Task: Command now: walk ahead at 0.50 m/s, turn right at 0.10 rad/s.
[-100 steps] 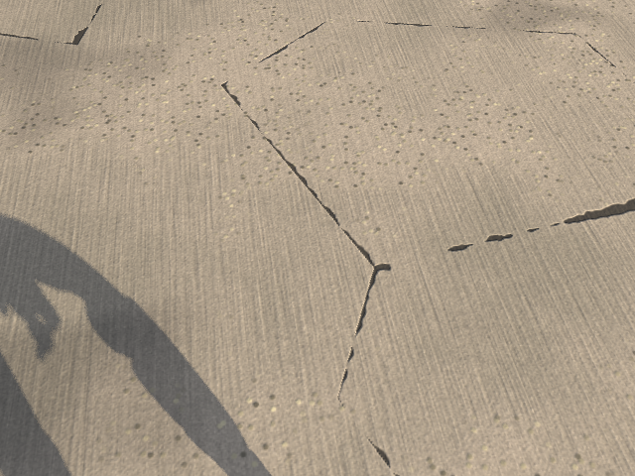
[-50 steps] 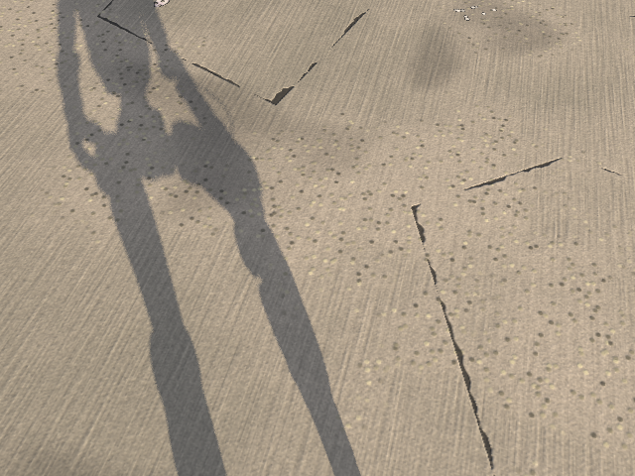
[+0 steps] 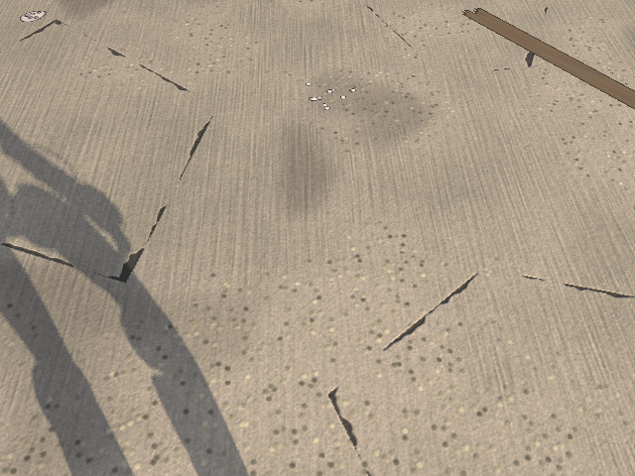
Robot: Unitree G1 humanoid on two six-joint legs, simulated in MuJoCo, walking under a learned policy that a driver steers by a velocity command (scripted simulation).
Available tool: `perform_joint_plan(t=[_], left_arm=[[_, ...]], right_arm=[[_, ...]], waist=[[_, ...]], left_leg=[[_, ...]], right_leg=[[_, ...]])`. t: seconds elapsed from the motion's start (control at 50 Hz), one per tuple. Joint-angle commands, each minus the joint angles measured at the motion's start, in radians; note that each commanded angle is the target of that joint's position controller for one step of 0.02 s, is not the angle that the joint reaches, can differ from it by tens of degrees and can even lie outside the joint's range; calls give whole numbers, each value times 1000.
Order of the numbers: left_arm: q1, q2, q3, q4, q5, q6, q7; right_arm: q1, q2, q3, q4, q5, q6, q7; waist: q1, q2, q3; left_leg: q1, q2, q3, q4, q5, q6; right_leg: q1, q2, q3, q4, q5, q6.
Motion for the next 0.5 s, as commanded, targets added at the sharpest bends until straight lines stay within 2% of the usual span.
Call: perform_joint_plan(t=[0.02,0.08,0.12,0.18,0.22,0.26,0.28,0.3,0.32,0.34,0.36,0.38,0.4,0.42,0.44,0.46,0.5], left_arm=[[2,43,4,-55,7,3,-11],[-133,25,-11,-99,2,-1,-15],[-205,8,-23,-121,-3,-4,-17],[-281,13,-30,-143,-10,-8,-14],[-302,25,-28,-155,-11,-12,-9],[-270,38,-23,-148,-9,-18,-2],[-201,50,-15,-126,-5,-22,6],[-63,65,-5,-77,2,-31,14],[105,116,14,-30,21,-41,26],[212,230,43,-22,41,-41,35],[195,210,45,-15,-7,-25,26],[90,158,33,-22,-26,-20,22],[17,95,17,-32,-26,-25,17],[-13,63,8,-28,-24,-31,16],[-21,46,3,-16,-28,-37,18],[-14,44,2,-6,-25,-45,19],[29,62,8,19,-30,-60,19]], right_arm=[[42,-111,-23,-23,10,-23,1],[89,-104,-20,4,12,-16,2],[121,-113,-22,20,12,-15,2],[165,-129,-25,45,7,-11,-1],[178,-135,-26,59,3,-7,-5],[164,-146,-28,67,0,-2,-11],[155,-154,-29,71,0,1,-13],[145,-152,-28,73,5,6,-14],[139,-132,-20,57,10,6,-14],[216,-27,6,13,37,4,-8],[213,-108,-19,32,12,10,-12],[135,-125,-28,16,-2,15,-11],[86,-102,-21,5,-2,11,-2],[73,-83,-20,7,-2,16,2],[86,-76,-18,13,-15,29,7],[103,-61,-15,25,-21,41,13],[76,-55,-16,18,-22,51,22]], waist=[[16,129,5],[-10,122,33],[-30,126,38],[-51,128,46],[-49,129,52],[-21,129,39],[12,130,3],[73,102,-70],[135,63,-174],[123,-148,-321],[114,-128,-328],[66,-49,-148],[44,-13,-56],[14,-17,-8],[-13,-36,15],[-24,-38,9],[-31,-18,9]], left_leg=[[87,264,-227,-196,240,135],[99,230,-163,-212,299,124],[105,220,-132,-206,349,113],[156,239,-120,-183,395,106],[203,268,-127,-155,443,101],[239,281,-117,-82,590,87],[246,274,-103,6,711,75],[218,240,-68,167,758,57],[61,201,-40,387,568,38],[-274,61,35,766,32,-10],[-414,3,-60,911,-354,-1],[-472,70,-96,937,-276,8],[-459,106,-93,883,-202,7],[-416,136,-85,820,-162,3],[-366,152,-79,779,-144,-8],[-331,153,-69,768,-124,-18],[-354,160,-53,743,-76,-32]], right_leg=[[-150,-60,-17,-37,81,23],[-180,-78,-63,-189,180,42],[-145,-70,-89,-300,236,42],[-102,-49,-110,-416,260,26],[-81,-38,-112,-461,227,4],[-5,-11,-120,-508,163,-26],[91,18,-130,-539,135,-44],[266,43,-142,-606,166,-69],[519,-61,-34,-607,146,-110],[823,-371,401,-645,67,-222],[788,-425,634,-767,53,-265],[641,-373,477,-784,-3,-238],[503,-325,363,-830,28,-213],[412,-271,272,-870,70,-176],[341,-232,207,-898,121,-152],[313,-214,166,-915,170,-148],[318,-203,122,-938,256,-162]])
Velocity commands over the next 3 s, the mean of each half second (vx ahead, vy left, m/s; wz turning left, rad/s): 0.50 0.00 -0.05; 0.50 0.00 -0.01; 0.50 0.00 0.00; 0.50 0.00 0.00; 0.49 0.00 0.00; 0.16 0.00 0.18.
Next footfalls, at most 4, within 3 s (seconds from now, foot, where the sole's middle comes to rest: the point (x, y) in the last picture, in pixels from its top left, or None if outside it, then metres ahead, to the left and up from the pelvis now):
0.32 right None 0.32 -0.12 -0.78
0.86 left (286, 417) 0.62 0.07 -0.78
1.42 right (365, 306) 0.92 -0.12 -0.78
1.98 left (296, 215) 1.22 0.06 -0.78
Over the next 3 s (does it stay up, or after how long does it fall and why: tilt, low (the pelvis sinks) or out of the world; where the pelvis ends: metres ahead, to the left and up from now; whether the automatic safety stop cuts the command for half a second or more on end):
stays up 1.44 -0.05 -0.01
